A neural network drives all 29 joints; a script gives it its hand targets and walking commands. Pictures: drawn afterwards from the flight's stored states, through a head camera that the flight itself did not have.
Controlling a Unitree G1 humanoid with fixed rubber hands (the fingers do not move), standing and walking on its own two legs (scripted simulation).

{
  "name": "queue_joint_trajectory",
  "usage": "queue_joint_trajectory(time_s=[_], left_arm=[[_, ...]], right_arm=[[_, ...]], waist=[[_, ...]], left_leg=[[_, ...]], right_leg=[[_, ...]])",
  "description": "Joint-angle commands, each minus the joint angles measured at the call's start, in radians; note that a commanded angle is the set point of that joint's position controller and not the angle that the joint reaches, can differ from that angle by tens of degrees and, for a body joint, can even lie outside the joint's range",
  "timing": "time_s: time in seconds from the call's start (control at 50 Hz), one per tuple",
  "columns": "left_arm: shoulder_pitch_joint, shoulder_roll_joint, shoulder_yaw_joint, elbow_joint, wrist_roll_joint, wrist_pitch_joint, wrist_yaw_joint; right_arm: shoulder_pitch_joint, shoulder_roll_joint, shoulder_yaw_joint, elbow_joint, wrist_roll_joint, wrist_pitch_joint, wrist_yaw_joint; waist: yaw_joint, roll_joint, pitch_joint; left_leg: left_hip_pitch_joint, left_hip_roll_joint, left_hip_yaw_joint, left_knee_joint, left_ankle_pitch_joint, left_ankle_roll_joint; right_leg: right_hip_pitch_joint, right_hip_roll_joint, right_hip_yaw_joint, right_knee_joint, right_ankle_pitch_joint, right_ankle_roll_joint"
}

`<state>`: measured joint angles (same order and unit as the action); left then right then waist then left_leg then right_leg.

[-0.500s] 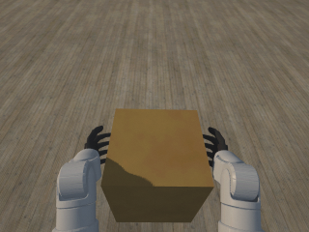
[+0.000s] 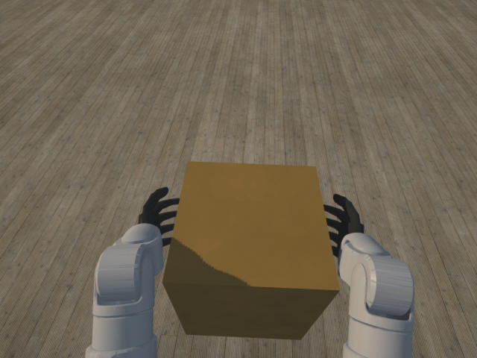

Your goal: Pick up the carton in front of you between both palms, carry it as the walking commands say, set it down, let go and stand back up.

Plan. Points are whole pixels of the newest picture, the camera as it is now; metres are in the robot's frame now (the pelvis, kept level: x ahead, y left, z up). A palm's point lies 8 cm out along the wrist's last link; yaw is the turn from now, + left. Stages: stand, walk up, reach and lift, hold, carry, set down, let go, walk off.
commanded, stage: carry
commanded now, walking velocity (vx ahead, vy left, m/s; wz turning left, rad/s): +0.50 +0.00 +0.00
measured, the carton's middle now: (247, 255) +0.28 +0.00 +0.01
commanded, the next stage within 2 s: none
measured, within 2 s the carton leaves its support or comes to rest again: neither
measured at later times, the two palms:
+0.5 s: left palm (174, 108) +0.62 +0.18 +0.06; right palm (302, 112) +0.60 -0.12 +0.07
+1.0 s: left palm (207, 34) +0.96 +0.13 +0.09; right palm (305, 37) +0.96 -0.17 +0.08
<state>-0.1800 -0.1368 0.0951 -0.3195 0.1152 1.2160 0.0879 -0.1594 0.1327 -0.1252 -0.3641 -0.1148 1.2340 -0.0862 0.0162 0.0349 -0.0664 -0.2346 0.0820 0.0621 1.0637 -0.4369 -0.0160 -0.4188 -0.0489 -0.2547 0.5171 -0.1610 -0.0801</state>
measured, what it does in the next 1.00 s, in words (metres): walks ahead: left foot, then right foot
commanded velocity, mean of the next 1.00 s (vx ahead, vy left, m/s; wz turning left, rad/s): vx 0.50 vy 0.00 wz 0.00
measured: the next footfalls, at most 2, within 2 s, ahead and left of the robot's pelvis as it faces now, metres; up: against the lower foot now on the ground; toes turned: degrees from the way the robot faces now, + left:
left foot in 0.40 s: +0.46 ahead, +0.12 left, +0.00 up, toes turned +10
right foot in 0.88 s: +0.79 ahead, -0.10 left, +0.00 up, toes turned -14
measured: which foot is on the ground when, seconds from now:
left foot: up 0.00-0.38, down 0.40-0.88, up 0.90-1.00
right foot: down 0.00-0.42, up 0.44-0.86, down 0.88-1.00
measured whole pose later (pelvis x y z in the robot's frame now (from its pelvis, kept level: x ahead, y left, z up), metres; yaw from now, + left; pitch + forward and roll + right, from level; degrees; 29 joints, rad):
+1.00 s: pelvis +0.69 -0.02 +0.00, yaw +0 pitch +3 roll +0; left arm -0.18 -0.14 0.09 -0.34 0.11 1.22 0.09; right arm -0.16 0.13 -0.12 -0.38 -0.11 1.24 -0.08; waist 0.02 0.03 -0.04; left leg -0.30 0.07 0.05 1.14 -0.40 0.00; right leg -0.39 -0.04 -0.25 0.48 -0.16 -0.08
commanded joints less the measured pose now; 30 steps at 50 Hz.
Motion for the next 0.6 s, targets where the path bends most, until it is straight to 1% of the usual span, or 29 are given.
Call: queue_joint_trajectory(time_s=[0.0, 0.02, 0.04, 0.08, 0.12, 0.16, 0.2, 0.26, 0.3, 0.32, 0.34, 0.36, 0.38, 0.4, 0.42, 0.44, 0.46, 0.48, 0.5, 0.52, 0.54, 0.58], left_arm=[[-0.434, -0.923, -0.695, -0.097, -0.422, -0.005, -0.266], [-0.451, -0.939, -0.702, -0.112, -0.428, -0.012, -0.267], [-0.455, -0.947, -0.707, -0.123, -0.434, -0.017, -0.27], [-0.441, -0.939, -0.712, -0.137, -0.441, -0.021, -0.275], [-0.431, -0.917, -0.712, -0.153, -0.446, -0.02, -0.278], [-0.416, -0.888, -0.706, -0.159, -0.443, -0.012, -0.278], [-0.383, -0.861, -0.695, -0.142, -0.429, -0.002, -0.276], [-0.356, -0.837, -0.682, -0.106, -0.404, 0.01, -0.272], [-0.357, -0.833, -0.679, -0.09, -0.394, 0.014, -0.269], [-0.361, -0.834, -0.68, -0.085, -0.392, 0.015, -0.268], [-0.369, -0.836, -0.682, -0.083, -0.392, 0.015, -0.267], [-0.379, -0.836, -0.686, -0.083, -0.394, 0.015, -0.267], [-0.387, -0.833, -0.693, -0.08, -0.392, 0.015, -0.267], [-0.412, -0.846, -0.708, -0.096, -0.399, 0.02, -0.267], [-0.428, -0.847, -0.712, -0.105, -0.402, 0.015, -0.271], [-0.436, -0.888, -0.726, -0.085, -0.405, 0.002, -0.272], [-0.44, -0.917, -0.725, -0.089, -0.411, -0.013, -0.275], [-0.444, -0.952, -0.733, -0.087, -0.416, -0.026, -0.276], [-0.439, -0.971, -0.742, -0.091, -0.417, -0.037, -0.274], [-0.426, -0.983, -0.745, -0.092, -0.416, -0.047, -0.271], [-0.404, -0.989, -0.749, -0.088, -0.413, -0.056, -0.267], [-0.364, -0.99, -0.755, -0.086, -0.4, -0.071, -0.258]], right_arm=[[-0.48, 0.92, 0.75, -0.061, 0.415, -0.015, 0.254], [-0.484, 0.942, 0.753, -0.062, 0.415, -0.025, 0.253], [-0.479, 0.955, 0.755, -0.062, 0.412, -0.033, 0.25], [-0.451, 0.964, 0.759, -0.063, 0.4, -0.046, 0.24], [-0.434, 0.954, 0.759, -0.076, 0.387, -0.049, 0.229], [-0.422, 0.932, 0.756, -0.088, 0.383, -0.043, 0.221], [-0.398, 0.908, 0.752, -0.081, 0.378, -0.03, 0.219], [-0.391, 0.883, 0.749, -0.063, 0.382, -0.013, 0.228], [-0.406, 0.876, 0.747, -0.055, 0.392, -0.005, 0.237], [-0.411, 0.876, 0.744, -0.049, 0.395, -0.003, 0.24], [-0.409, 0.877, 0.741, -0.041, 0.397, -0.003, 0.244], [-0.395, 0.882, 0.735, -0.024, 0.395, -0.004, 0.247], [-0.389, 0.879, 0.726, -0.012, 0.393, -0.007, 0.251], [-0.388, 0.871, 0.712, 0.019, 0.379, -0.017, 0.259], [-0.376, 0.91, 0.715, 0.036, 0.39, -0.027, 0.262], [-0.395, 0.931, 0.723, 0.011, 0.406, -0.035, 0.264], [-0.404, 0.971, 0.733, 0.004, 0.414, -0.047, 0.265], [-0.419, 0.997, 0.739, -0.01, 0.418, -0.059, 0.266], [-0.429, 1.013, 0.747, -0.022, 0.422, -0.069, 0.266], [-0.428, 1.02, 0.751, -0.031, 0.425, -0.077, 0.267], [-0.413, 1.02, 0.753, -0.036, 0.425, -0.082, 0.269], [-0.375, 1.005, 0.756, -0.04, 0.424, -0.089, 0.274]], waist=[[0.005, -0.081, -0.32], [0.0, -0.1, -0.318], [0.0, -0.123, -0.317], [0.0, -0.143, -0.298], [-0.003, -0.155, -0.264], [-0.002, -0.16, -0.225], [0.001, -0.165, -0.187], [0.005, -0.181, -0.134], [0.006, -0.195, -0.104], [0.003, -0.202, -0.11], [-0.004, -0.204, -0.138], [-0.024, -0.172, -0.19], [-0.043, -0.102, -0.258], [-0.05, 0.149, -0.365], [-0.045, 0.301, -0.372], [-0.04, 0.21, -0.349], [-0.041, 0.119, -0.355], [-0.035, 0.034, -0.328], [-0.025, 0.036, -0.324], [-0.023, 0.057, -0.329], [-0.023, 0.081, -0.324], [-0.025, 0.093, -0.295]], left_leg=[[-0.405, 0.047, -0.069, 0.152, 0.096, 0.036], [-0.368, 0.06, -0.065, 0.08, 0.135, 0.035], [-0.352, 0.051, -0.043, 0.035, 0.163, 0.03], [-0.36, 0.043, -0.011, -0.063, 0.192, 0.015], [-0.401, 0.041, 0.022, -0.179, 0.238, -0.004], [-0.411, 0.035, 0.053, -0.307, 0.295, -0.013], [-0.402, 0.018, 0.086, -0.412, 0.346, -0.011], [-0.369, -0.007, 0.126, -0.518, 0.416, 0.008], [-0.322, -0.014, 0.141, -0.567, 0.437, 0.026], [-0.265, -0.025, 0.156, -0.581, 0.428, 0.036], [-0.161, -0.051, 0.185, -0.593, 0.402, 0.04], [0.016, -0.101, 0.235, -0.634, 0.355, 0.042], [0.241, -0.048, 0.164, -0.632, 0.284, 0.042], [0.497, 0.244, -0.304, -0.703, 0.123, 0.177], [0.545, 0.345, -0.57, -0.854, 0.251, 0.247], [0.521, 0.344, -0.468, -0.822, 0.401, 0.245], [0.478, 0.31, -0.364, -0.78, 0.523, 0.222], [0.404, 0.286, -0.264, -0.782, 0.58, 0.179], [0.349, 0.262, -0.199, -0.806, 0.524, 0.142], [0.319, 0.245, -0.145, -0.826, 0.488, 0.126], [0.305, 0.233, -0.113, -0.849, 0.464, 0.127], [0.312, 0.224, -0.07, -0.886, 0.434, 0.143]], right_leg=[[0.565, -0.314, 0.433, -0.25, 0.286, -0.071], [0.518, -0.293, 0.373, -0.277, 0.22, -0.042], [0.502, -0.279, 0.334, -0.299, 0.185, -0.036], [0.487, -0.266, 0.28, -0.338, 0.133, -0.045], [0.504, -0.253, 0.237, -0.36, 0.141, -0.059], [0.516, -0.229, 0.19, -0.361, 0.183, -0.056], [0.526, -0.213, 0.153, -0.356, 0.25, -0.046], [0.541, -0.198, 0.105, -0.34, 0.349, -0.026], [0.551, -0.199, 0.086, -0.317, 0.401, -0.007], [0.55, -0.198, 0.072, -0.276, 0.465, 0.004], [0.534, -0.188, 0.048, -0.192, 0.539, 0.019], [0.478, -0.148, -0.004, -0.03, 0.579, 0.044], [0.332, -0.117, -0.002, 0.169, 0.434, 0.068], [0.028, -0.027, 0.04, 0.497, 0.186, 0.121], [-0.168, 0.076, 0.122, 0.696, -0.299, 0.125], [-0.23, 0.014, 0.229, 0.815, -0.309, 0.094], [-0.239, -0.029, 0.255, 0.817, -0.271, 0.068], [-0.226, -0.071, 0.261, 0.744, -0.208, 0.057], [-0.192, -0.091, 0.264, 0.658, -0.156, 0.055], [-0.161, -0.086, 0.239, 0.608, -0.121, 0.06], [-0.155, -0.078, 0.217, 0.562, -0.104, 0.067], [-0.185, -0.075, 0.186, 0.45, -0.078, 0.084]])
